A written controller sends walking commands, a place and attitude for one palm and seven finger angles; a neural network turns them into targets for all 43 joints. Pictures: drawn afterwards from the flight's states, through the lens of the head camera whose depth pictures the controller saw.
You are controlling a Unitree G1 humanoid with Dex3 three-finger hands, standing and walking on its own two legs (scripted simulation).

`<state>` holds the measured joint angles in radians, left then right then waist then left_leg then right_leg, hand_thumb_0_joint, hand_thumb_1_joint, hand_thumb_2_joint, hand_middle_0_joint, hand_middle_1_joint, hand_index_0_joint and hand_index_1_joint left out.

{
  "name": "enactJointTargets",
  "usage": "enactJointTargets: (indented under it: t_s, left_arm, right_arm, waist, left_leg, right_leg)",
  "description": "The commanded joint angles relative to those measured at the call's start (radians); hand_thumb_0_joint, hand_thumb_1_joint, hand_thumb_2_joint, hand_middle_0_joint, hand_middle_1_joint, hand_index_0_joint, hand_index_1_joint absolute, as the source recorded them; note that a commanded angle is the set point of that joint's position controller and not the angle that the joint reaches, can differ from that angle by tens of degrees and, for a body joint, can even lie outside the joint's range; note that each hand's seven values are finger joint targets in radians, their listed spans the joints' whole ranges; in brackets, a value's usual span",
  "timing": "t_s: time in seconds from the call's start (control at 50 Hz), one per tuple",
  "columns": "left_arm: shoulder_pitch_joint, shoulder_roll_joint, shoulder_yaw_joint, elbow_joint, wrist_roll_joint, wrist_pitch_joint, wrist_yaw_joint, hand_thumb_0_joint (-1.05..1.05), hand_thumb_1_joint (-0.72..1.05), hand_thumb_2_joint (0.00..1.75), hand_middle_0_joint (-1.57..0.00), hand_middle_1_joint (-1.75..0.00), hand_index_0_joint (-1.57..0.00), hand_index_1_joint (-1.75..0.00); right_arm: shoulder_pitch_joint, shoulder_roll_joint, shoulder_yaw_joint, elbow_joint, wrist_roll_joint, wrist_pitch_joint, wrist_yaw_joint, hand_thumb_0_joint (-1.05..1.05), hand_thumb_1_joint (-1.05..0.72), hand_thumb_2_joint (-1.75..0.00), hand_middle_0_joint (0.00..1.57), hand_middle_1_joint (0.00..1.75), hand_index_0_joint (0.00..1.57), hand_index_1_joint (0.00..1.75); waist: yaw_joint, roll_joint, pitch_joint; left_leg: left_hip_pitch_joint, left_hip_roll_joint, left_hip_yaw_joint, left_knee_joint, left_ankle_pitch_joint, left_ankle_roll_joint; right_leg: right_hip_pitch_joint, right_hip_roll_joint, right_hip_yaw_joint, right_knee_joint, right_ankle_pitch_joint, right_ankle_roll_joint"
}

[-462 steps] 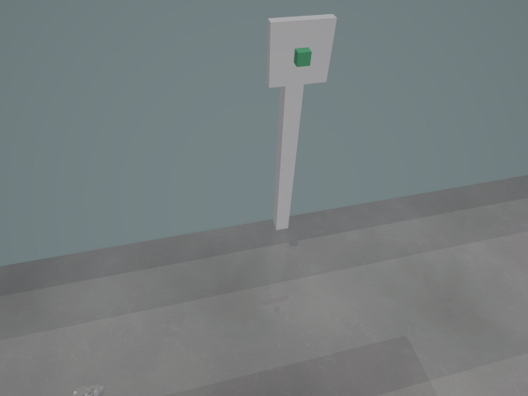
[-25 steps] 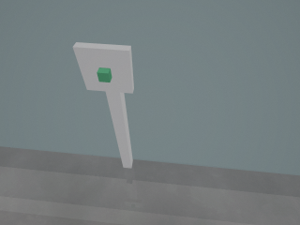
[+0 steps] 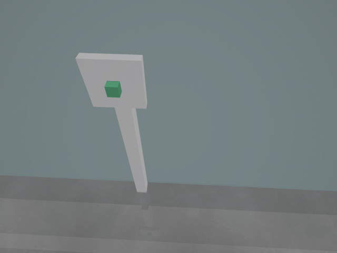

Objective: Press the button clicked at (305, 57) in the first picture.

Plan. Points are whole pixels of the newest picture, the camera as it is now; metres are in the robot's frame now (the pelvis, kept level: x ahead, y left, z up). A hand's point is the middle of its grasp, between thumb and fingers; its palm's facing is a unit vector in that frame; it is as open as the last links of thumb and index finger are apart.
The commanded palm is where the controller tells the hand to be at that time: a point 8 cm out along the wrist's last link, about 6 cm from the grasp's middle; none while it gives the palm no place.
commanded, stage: look again from close up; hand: left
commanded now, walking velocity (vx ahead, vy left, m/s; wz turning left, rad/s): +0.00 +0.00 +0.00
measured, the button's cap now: (113, 88) +0.54 +0.20 +0.09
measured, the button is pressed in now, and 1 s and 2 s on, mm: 0 0 0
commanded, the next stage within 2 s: raise the hand and make a fist in 0.40 s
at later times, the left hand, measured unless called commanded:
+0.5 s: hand out of the picture +0.04 +0.14 -0.16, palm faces +0.02 -0.97 -0.24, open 7.3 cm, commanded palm +0.11 +0.19 -0.07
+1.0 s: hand (102, 250) +0.14 +0.16 -0.04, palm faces +0.11 -0.99 +0.00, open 4.9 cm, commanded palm +0.13 +0.21 -0.02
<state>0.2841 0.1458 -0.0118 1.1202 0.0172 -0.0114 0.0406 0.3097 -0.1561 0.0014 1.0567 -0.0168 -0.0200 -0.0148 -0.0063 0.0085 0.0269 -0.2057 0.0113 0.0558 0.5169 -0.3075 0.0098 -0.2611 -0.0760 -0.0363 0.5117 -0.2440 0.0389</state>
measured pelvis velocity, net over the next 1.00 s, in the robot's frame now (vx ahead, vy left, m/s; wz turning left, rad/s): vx -0.03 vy -0.04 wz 0.04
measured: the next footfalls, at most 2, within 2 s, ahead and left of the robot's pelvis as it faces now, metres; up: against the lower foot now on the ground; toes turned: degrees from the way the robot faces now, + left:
none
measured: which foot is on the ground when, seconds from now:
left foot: down 0.00-1.00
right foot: down 0.00-1.00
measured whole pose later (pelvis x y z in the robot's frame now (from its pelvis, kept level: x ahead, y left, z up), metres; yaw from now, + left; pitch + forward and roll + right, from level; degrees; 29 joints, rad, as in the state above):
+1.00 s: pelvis -0.03 -0.04 -0.08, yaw +2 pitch +10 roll +0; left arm 0.50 0.17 0.15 0.01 -0.24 -0.45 -0.28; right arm 0.14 -0.26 -0.05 0.46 0.02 -0.26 -0.04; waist 0.05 -0.03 -0.11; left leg -0.76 0.05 -0.03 1.11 -0.53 -0.04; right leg -0.79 -0.06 -0.09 1.09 -0.48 -0.01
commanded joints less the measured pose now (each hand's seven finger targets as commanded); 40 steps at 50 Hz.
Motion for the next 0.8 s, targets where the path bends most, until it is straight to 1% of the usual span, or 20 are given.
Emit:
enactJointTargets:
  t_s: [0.0,0.04,0.16,0.2,0.46,0.48,0.5,0.52,0.54,0.56,0.58,0.6,0.62,0.64,0.66,0.68,0.72,0.74,0.76,0.78]
  left_arm:
    - [0.048,0.104,0.014,-0.048,-0.001,-0.016,-0.003,0.0,0.9,0.9,-0.2,-0.3,-0.2,-0.3]
    - [0.031,0.109,0.014,-0.048,-0.004,-0.017,-0.005,0.0,0.9,0.9,-0.2,-0.3,-0.2,-0.3]
    - [0.027,0.114,0.02,-0.048,-0.007,-0.014,-0.004,0.0,0.9,0.9,-0.2,-0.3,-0.2,-0.3]
    - [0.026,0.119,0.023,-0.047,-0.007,-0.015,-0.004,0.0,0.9,0.9,-0.2,-0.3,-0.2,-0.3]
    - [0.012,0.134,0.032,-0.035,-0.008,-0.021,-0.006,0.0,0.9,0.9,-0.2,-0.3,-0.2,-0.3]
    - [0.118,0.171,0.045,0.0,-0.004,-0.033,0.034,0.0,0.9,0.9,-0.2,-0.3,-0.2,-0.3]
    - [-0.69,0.381,0.178,-1.517,-0.191,-0.283,0.013,0.0,0.9,0.9,-0.23,-0.33,-0.23,-0.33]
    - [-0.13,0.321,0.188,-1.217,-0.107,-0.232,0.052,0.0,0.9,0.9,-0.25,-0.36,-0.25,-0.36]
    - [0.116,0.066,0.062,-1.07,-0.16,-0.108,0.075,0.0,0.9,0.9,-0.28,-0.39,-0.28,-0.39]
    - [0.033,0.057,0.076,-1.081,-0.179,-0.12,0.06,0.0,0.9,0.9,-0.31,-0.42,-0.31,-0.42]
    - [-0.024,0.137,0.162,-1.128,-0.188,-0.175,0.041,0.0,0.9,0.9,-0.34,-0.45,-0.34,-0.45]
    - [0.052,0.147,0.21,-1.073,-0.188,-0.233,0.007,0.0,0.9,0.9,-0.36,-0.48,-0.36,-0.48]
    - [0.175,0.07,0.191,-0.989,-0.205,-0.292,-0.042,0.0,0.9,0.9,-0.39,-0.51,-0.39,-0.51]
    - [0.287,0.051,0.204,-0.92,-0.214,-0.356,-0.095,0.0,0.9,0.9,-0.42,-0.54,-0.42,-0.54]
    - [0.331,0.025,0.196,-0.903,-0.23,-0.433,-0.154,0.0,0.9,0.9,-0.45,-0.57,-0.45,-0.57]
    - [0.36,0.008,0.184,-0.908,-0.247,-0.513,-0.218,0.0,0.9,0.9,-0.47,-0.6,-0.47,-0.6]
    - [0.318,0.046,0.186,-0.942,-0.261,-0.655,-0.349,0.0,0.9,0.9,-0.53,-0.66,-0.53,-0.66]
    - [0.308,0.089,0.218,-0.929,-0.27,-0.677,-0.401,0.0,0.9,0.9,-0.56,-0.69,-0.56,-0.69]
    - [0.283,0.129,0.247,-0.979,-0.287,-0.664,-0.43,0.0,0.9,0.9,-0.58,-0.72,-0.58,-0.72]
    - [0.273,0.13,0.249,-1.029,-0.311,-0.628,-0.446,0.0,0.9,0.9,-0.61,-0.75,-0.61,-0.75]
  right_arm:
    - [0.047,-0.101,-0.013,-0.075,0.004,-0.02,-0.006,0.0,-0.9,-0.9,0.2,0.3,0.2,0.3]
    - [0.066,-0.1,-0.011,-0.065,0.004,-0.017,-0.007,0.0,-0.9,-0.9,0.2,0.3,0.2,0.3]
    - [0.069,-0.094,-0.006,-0.032,0.002,-0.012,-0.008,0.0,-0.9,-0.9,0.2,0.3,0.2,0.3]
    - [0.069,-0.092,-0.006,-0.024,0.002,-0.011,-0.008,0.0,-0.9,-0.9,0.2,0.3,0.2,0.3]
    - [0.04,-0.085,-0.007,0.019,0.001,-0.002,-0.014,0.0,-0.9,-0.9,0.2,0.3,0.2,0.3]
    - [-0.062,-0.133,-0.031,-0.043,0.013,-0.006,-0.004,0.0,-0.9,-0.9,0.2,0.3,0.2,0.3]
    - [-0.074,-0.276,-0.049,-0.362,0.057,-0.178,-0.056,0.0,-0.9,-0.9,0.2,0.3,0.2,0.3]
    - [-0.111,-0.196,-0.049,-0.311,0.033,-0.253,-0.091,0.0,-0.9,-0.9,0.2,0.3,0.2,0.3]
    - [-0.156,-0.154,-0.048,-0.313,0.059,-0.279,-0.088,0.0,-0.9,-0.9,0.2,0.3,0.2,0.3]
    - [-0.115,-0.182,-0.054,-0.299,0.068,-0.293,-0.083,0.0,-0.9,-0.9,0.2,0.3,0.2,0.3]
    - [-0.138,-0.2,-0.078,-0.349,0.057,-0.312,-0.082,0.0,-0.9,-0.9,0.2,0.3,0.2,0.3]
    - [-0.119,-0.207,-0.091,-0.367,0.037,-0.321,-0.079,0.0,-0.9,-0.9,0.2,0.3,0.2,0.3]
    - [-0.134,-0.192,-0.096,-0.401,0.029,-0.329,-0.069,0.0,-0.9,-0.9,0.2,0.3,0.2,0.3]
    - [-0.155,-0.186,-0.104,-0.435,0.03,-0.336,-0.051,0.0,-0.9,-0.9,0.2,0.3,0.2,0.3]
    - [-0.16,-0.179,-0.102,-0.467,0.027,-0.339,-0.033,0.0,-0.9,-0.9,0.2,0.3,0.2,0.3]
    - [-0.18,-0.181,-0.109,-0.497,0.027,-0.34,-0.016,0.0,-0.9,-0.9,0.2,0.3,0.2,0.3]
    - [-0.197,-0.196,-0.117,-0.553,0.029,-0.342,0.009,0.0,-0.9,-0.9,0.2,0.3,0.2,0.3]
    - [-0.186,-0.202,-0.121,-0.578,0.035,-0.337,0.018,0.0,-0.9,-0.9,0.2,0.3,0.2,0.3]
    - [-0.204,-0.213,-0.122,-0.62,0.044,-0.327,0.016,0.0,-0.9,-0.9,0.2,0.3,0.2,0.3]
    - [-0.215,-0.214,-0.119,-0.665,0.051,-0.316,0.008,0.0,-0.9,-0.9,0.2,0.3,0.2,0.3]
  waist:
    - [0.011,0.05,0.008]
    - [0.001,-0.017,0.03]
    - [0.007,-0.016,0.056]
    - [0.005,-0.043,0.048]
    - [0.006,-0.021,0.009]
    - [0.054,-0.271,0.018]
    - [-0.063,0.024,-0.461]
    - [0.029,0.24,-0.461]
    - [0.015,0.214,-0.253]
    - [-0.026,0.074,-0.127]
    - [-0.037,-0.003,-0.042]
    - [-0.03,-0.109,-0.086]
    - [-0.003,-0.194,-0.063]
    - [0.038,-0.161,-0.071]
    - [0.057,-0.193,-0.096]
    - [0.066,-0.203,-0.109]
    - [0.054,-0.164,-0.168]
    - [0.057,-0.134,-0.191]
    - [0.065,-0.128,-0.243]
    - [0.068,-0.129,-0.271]
  left_leg:
    - [-0.072,0.103,-0.108,-0.133,0.166,0.029]
    - [-0.058,0.095,-0.099,-0.127,0.184,0.026]
    - [-0.035,0.087,-0.073,-0.143,0.185,0.019]
    - [-0.019,0.084,-0.062,-0.14,0.181,0.014]
    - [0.033,0.084,-0.033,-0.122,0.215,-0.006]
    - [-0.101,0.095,-0.003,0.114,0.149,-0.034]
    - [0.127,-0.014,-0.003,-0.052,0.304,0.028]
    - [0.178,-0.001,0.012,-0.074,0.437,0.032]
    - [0.053,0.016,-0.018,-0.069,0.399,-0.005]
    - [-0.001,0.004,-0.02,-0.016,0.329,0.0]
    - [-0.072,-0.007,-0.03,0.028,0.25,0.006]
    - [-0.121,-0.012,-0.024,0.064,0.204,0.008]
    - [-0.202,-0.016,-0.029,0.101,0.162,0.004]
    - [-0.27,-0.026,-0.024,0.137,0.135,-0.008]
    - [-0.338,-0.032,-0.02,0.182,0.114,-0.018]
    - [-0.406,-0.035,-0.015,0.236,0.09,-0.023]
    - [-0.498,-0.043,-0.013,0.343,0.048,-0.024]
    - [-0.527,-0.047,-0.01,0.383,0.029,-0.022]
    - [-0.548,-0.052,0.003,0.405,0.007,-0.014]
    - [-0.556,-0.057,0.012,0.415,-0.014,-0.006]
  right_leg:
    - [0.048,-0.017,0.02,-0.03,0.052,-0.065]
    - [0.041,-0.022,0.026,-0.037,0.078,-0.064]
    - [0.045,-0.03,0.039,-0.054,0.114,-0.065]
    - [0.046,-0.033,0.045,-0.059,0.131,-0.065]
    - [0.086,-0.046,0.056,-0.085,0.261,-0.079]
    - [0.143,-0.109,0.129,-0.082,0.757,-0.039]
    - [0.216,-0.035,0.098,0.003,0.615,-0.064]
    - [0.202,0.035,0.04,0.046,0.376,-0.086]
    - [0.088,0.042,-0.026,0.02,0.226,-0.072]
    - [0.006,0.042,-0.039,-0.003,0.224,-0.051]
    - [-0.078,0.041,-0.04,0.003,0.173,-0.038]
    - [-0.122,0.043,-0.051,0.022,0.104,-0.029]
    - [-0.167,0.048,-0.053,0.061,0.061,-0.023]
    - [-0.178,0.043,-0.04,0.107,0.036,-0.031]
    - [-0.195,0.043,-0.037,0.169,0.028,-0.034]
    - [-0.22,0.041,-0.017,0.217,0.028,-0.036]
    - [-0.271,0.028,0.028,0.296,0.026,-0.045]
    - [-0.277,0.013,0.069,0.309,0.004,-0.049]
    - [-0.271,0.008,0.093,0.308,-0.052,-0.048]
    - [-0.26,0.006,0.112,0.296,-0.101,-0.042]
